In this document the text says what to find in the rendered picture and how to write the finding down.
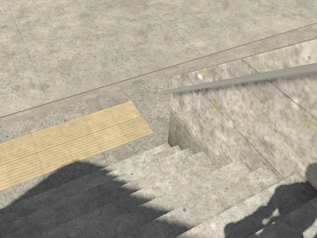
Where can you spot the stairs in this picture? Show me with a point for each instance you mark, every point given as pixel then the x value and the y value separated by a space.
pixel 166 192

